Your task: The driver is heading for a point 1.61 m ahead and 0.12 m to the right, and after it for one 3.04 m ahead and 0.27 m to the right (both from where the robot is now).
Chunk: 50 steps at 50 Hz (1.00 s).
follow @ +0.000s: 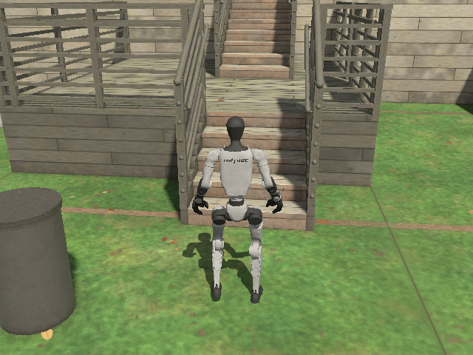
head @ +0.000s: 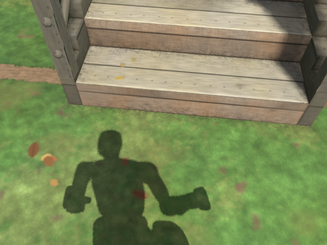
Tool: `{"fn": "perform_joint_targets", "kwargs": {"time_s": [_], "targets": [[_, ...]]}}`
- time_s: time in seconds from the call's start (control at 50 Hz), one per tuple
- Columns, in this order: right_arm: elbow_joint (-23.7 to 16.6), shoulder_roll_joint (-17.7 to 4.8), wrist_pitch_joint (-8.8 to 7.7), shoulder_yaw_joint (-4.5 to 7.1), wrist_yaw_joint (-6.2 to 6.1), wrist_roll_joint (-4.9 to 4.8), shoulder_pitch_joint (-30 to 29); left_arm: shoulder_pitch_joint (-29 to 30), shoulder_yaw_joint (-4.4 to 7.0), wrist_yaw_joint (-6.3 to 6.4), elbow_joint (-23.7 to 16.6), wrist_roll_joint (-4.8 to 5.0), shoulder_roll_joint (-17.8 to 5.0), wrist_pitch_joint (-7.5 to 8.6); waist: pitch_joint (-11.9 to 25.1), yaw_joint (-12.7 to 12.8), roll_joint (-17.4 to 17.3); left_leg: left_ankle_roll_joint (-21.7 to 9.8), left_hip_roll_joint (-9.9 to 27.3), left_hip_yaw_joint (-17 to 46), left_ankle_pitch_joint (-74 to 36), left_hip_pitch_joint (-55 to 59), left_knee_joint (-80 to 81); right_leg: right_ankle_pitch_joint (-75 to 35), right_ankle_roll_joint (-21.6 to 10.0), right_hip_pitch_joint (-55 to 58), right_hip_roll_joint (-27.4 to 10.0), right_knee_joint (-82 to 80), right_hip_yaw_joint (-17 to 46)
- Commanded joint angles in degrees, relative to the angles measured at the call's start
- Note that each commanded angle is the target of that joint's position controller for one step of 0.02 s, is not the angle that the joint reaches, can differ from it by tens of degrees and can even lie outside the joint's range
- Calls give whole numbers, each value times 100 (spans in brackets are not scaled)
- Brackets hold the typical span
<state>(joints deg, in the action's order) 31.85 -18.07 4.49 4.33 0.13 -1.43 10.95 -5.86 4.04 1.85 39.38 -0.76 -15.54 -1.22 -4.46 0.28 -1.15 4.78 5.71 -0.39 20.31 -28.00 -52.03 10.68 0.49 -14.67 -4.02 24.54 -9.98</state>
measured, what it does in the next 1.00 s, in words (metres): walks ahead, turning right: left foot, then right foot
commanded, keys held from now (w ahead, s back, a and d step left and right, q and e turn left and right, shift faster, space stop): q+shift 0.02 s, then shift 0.20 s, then e+shift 0.06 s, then w+e+shift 0.48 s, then w+shift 0.14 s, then w+q+shift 0.10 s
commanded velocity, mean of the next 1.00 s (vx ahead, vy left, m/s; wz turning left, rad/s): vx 0.49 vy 0.00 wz -0.18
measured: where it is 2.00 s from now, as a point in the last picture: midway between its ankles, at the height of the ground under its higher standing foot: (224, 84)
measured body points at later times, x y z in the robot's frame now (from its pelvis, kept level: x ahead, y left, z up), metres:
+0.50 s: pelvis +0.05 +0.04 +0.01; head +0.05 +0.05 +0.46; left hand +0.14 +0.33 -0.10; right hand +0.20 -0.21 -0.08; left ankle +0.00 +0.14 -0.74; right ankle +0.09 -0.12 -0.67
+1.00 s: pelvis +0.34 -0.13 +0.00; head +0.35 -0.15 +0.45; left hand +0.44 +0.13 -0.12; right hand +0.40 -0.41 -0.12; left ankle +0.44 +0.02 -0.65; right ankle +0.25 -0.15 -0.74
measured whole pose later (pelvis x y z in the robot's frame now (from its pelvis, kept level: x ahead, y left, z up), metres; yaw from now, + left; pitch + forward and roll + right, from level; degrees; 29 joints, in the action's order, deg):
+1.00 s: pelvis +0.34 -0.13 +0.00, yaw -17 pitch +1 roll +0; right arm 42.4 -15.8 -2.0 1.0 2.9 2.0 11.9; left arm -24.1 2.1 -1.6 45.5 -1.0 -15.3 3.4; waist 0.4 1.1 -2.4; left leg -0.9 8.9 -0.3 7.4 -39.9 -66.2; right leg 17.4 -7.1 -3.8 6.7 20.9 -2.2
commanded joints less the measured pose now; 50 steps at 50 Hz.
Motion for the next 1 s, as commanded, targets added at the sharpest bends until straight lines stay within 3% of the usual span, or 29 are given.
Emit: {"fn": "perform_joint_targets", "kwargs": {"time_s": [0.02,0.06,0.08,0.1,0.12,0.14,0.16,0.2,0.24,0.28,0.3,0.32,0.34,0.38,0.5,0.52,0.58,0.68,0.72,0.74,0.76,0.78,0.8,0.82,0.86,0.88,0.9,0.92,1.0], "targets": [[-449,-558,-13,208,48,-2,-51,151,396,-84,-315,120,-1190,127,968,27,1113,-249,-129,-371,-21,420,888,-1227,-1026,861,-1495,-492,682],[-284,-528,15,273,46,23,349,70,371,-116,-199,259,-1051,147,1050,-231,890,-590,-433,-456,-603,1420,2182,-1059,-631,500,-1354,223,407],[-132,-808,-6,387,-18,41,753,-270,301,-162,-48,239,-771,148,1050,-312,145,-873,-351,74,-1622,2391,2864,-458,-204,-294,-976,1165,35],[-210,-1641,-71,551,-120,59,957,-278,156,-226,-349,-86,-406,147,1021,-101,-1986,-1638,1338,2364,-4323,3476,2738,2652,411,-2377,-165,3225,-342],[-416,-1596,-233,492,-77,324,710,301,207,-150,-521,-77,-604,177,1525,-464,-1643,-2572,1866,2962,-4380,2858,2937,2941,479,-2842,167,4341,793],[-348,-1311,-347,397,-30,383,596,600,260,-86,-526,87,-840,147,1395,-550,-1007,-2394,1555,2377,-3618,2583,3100,2443,336,-2778,68,4660,1049],[-265,-1122,-408,331,-52,289,289,517,261,-24,-463,139,-790,116,1104,-328,-825,-2031,1213,1944,-3034,2330,3116,1907,226,-2788,-3,4493,1113],[-282,-763,-398,169,-123,128,-229,129,283,46,-247,24,-830,39,1033,-45,-747,-1710,848,1465,-3033,1986,3078,1147,294,-2410,5,4450,1097],[-242,-525,-424,38,-170,205,-379,-239,262,5,-79,63,-797,21,1199,101,-706,-1693,709,1114,-3243,1894,3131,703,369,-1967,81,4470,1049],[-83,-97,-490,-128,-177,273,-462,-442,139,-50,80,117,-530,-2,1202,137,-587,-1572,561,677,-2980,1895,3167,416,411,-1525,-59,3532,1107],[73,-252,-500,-61,-170,239,-116,-446,85,-116,96,149,-489,10,1245,-67,-690,-1561,554,682,-1468,2069,3440,329,400,-1513,-32,3167,947],[184,-689,-509,84,-157,200,199,-201,89,-174,-34,226,-606,30,1033,-320,-940,-1656,774,1081,27,2184,3819,367,345,-1820,10,3089,865],[257,-872,-545,136,-148,220,292,13,119,-204,-166,295,-763,53,764,-419,-1003,-1703,1024,1508,1041,2226,4116,384,257,-2162,-20,2958,1028],[384,-853,-676,153,-152,235,379,99,163,-223,-238,336,-879,128,350,-450,-851,-1709,1368,1909,1729,2576,4427,389,87,-2871,-27,2819,1358],[644,-631,-1006,183,-177,169,424,-194,172,-273,-240,289,-585,306,188,-303,-448,-1465,1557,1079,1066,3256,4674,4,52,-3845,-311,3254,1523],[733,-606,-924,120,-100,464,730,-137,171,-526,-185,-333,-601,113,231,-377,-62,-1375,1359,574,1168,2877,4819,128,93,-3375,-86,3266,1051],[761,-703,-954,170,-57,447,571,84,140,-814,-382,-112,-515,-23,-18,-273,-594,-1130,1290,-136,1072,2410,4890,-179,-8,-3020,-286,2929,913],[956,-872,-938,241,-68,465,690,456,67,-830,-598,-92,-602,-41,-191,-260,-518,-995,1409,-881,880,2786,4793,411,-565,-2552,-302,2129,430],[1025,-979,-876,254,-41,473,688,214,69,-752,-556,-71,-691,-42,-65,-95,-526,-967,1347,-1249,-765,2841,4153,939,-875,-1828,61,1930,13],[1042,-1087,-830,271,-28,423,613,-505,122,-664,-341,-36,-778,-6,282,283,-431,-955,1237,-1532,-2714,2686,3036,1139,-1013,-871,483,1855,-246],[1025,-1114,-764,250,5,365,500,-1864,238,-550,99,-15,-914,69,990,1002,50,-877,955,-1871,-4370,2122,985,1039,-1174,828,975,1527,-274],[892,-613,-781,62,43,485,466,-2977,388,-438,476,-72,-1469,118,1311,1339,1235,-662,572,-1760,-2407,451,-1236,2241,-1248,2308,331,798,1171],[326,20,-913,-104,136,441,278,-2466,460,-367,261,15,-2165,123,1537,755,2824,-373,-560,-653,1056,-1813,-2752,4415,-1736,3013,-866,-1055,4889],[204,-460,-979,-80,140,517,-329,-2137,425,-345,32,6,-1965,133,1208,909,1505,-421,-383,198,562,-2491,-3158,3757,-1665,2881,-1211,-1619,5439],[493,-522,-1042,-109,113,420,-41,-2035,297,-251,160,-123,-1494,216,599,446,245,-579,191,165,-423,-2246,-2703,2043,-1443,1916,-1128,-1047,4109],[636,-440,-989,-140,135,475,192,-1614,211,-245,116,-93,-1267,285,480,141,111,-591,368,215,-683,-1688,-2267,1797,-1253,1216,-746,-1070,3466],[757,-387,-891,-175,191,500,446,-1369,125,-243,55,-71,-1093,358,404,-60,377,-554,440,205,-886,-1317,-2047,1636,-1186,744,-530,-1212,3125],[866,-404,-777,-171,239,461,531,-1335,62,-259,73,-45,-926,447,349,-121,374,-531,460,147,-1026,-1202,-1940,1295,-1090,627,-401,-1345,2788],[832,-266,-586,-216,307,196,-223,-1875,56,-358,418,-6,-919,690,-205,96,195,-656,196,-211,-1773,-1751,-1092,-1228,-618,901,-100,-1875,1438]]}}
Keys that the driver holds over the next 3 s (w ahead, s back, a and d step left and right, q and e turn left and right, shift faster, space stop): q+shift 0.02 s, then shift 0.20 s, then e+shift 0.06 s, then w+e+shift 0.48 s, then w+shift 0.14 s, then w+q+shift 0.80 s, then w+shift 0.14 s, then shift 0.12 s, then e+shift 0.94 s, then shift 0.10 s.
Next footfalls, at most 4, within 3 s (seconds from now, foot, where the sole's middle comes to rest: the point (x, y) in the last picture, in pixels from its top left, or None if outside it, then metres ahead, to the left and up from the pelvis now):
0.08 left None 0.04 0.14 -0.78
0.76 right None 0.28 -0.16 -0.78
1.22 left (218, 172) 0.74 -0.21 -0.78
1.60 right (260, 141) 0.91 -0.43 -0.78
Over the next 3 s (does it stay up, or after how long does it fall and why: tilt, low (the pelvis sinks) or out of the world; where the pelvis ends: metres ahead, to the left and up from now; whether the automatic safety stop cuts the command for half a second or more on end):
stays up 1.48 -0.05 0.33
